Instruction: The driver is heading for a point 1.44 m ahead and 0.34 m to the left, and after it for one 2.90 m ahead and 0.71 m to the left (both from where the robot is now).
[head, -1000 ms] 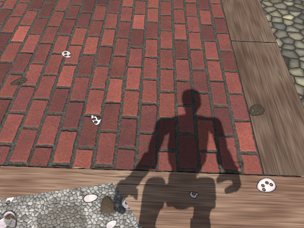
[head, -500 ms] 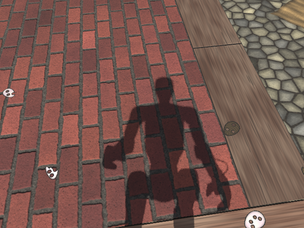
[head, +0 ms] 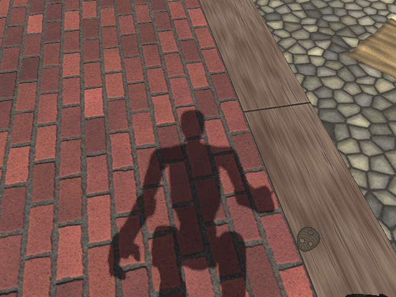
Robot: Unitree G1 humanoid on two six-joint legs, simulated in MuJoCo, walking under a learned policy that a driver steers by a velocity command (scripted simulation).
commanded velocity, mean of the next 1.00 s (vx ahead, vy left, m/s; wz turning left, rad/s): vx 0.50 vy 0.00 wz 0.37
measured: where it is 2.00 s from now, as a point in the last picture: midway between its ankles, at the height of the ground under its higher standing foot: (147, 157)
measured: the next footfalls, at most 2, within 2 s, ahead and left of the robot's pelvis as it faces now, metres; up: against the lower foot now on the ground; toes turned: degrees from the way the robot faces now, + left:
right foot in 0.44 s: +0.42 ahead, -0.09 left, +0.00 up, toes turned +18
left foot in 0.94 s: +0.57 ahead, +0.27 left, +0.00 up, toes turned +27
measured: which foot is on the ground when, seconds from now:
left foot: down 0.00-0.44, up 0.46-0.92, down 0.94-1.00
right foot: up 0.00-0.42, down 0.44-0.96, up 0.98-1.00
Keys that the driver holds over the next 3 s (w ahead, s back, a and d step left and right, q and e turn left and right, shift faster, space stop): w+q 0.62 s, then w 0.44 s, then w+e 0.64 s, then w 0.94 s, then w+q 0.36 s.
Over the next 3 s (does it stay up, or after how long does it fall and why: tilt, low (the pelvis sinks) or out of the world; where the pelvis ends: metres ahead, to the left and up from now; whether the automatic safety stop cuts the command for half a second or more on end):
stays up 1.58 0.31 0.01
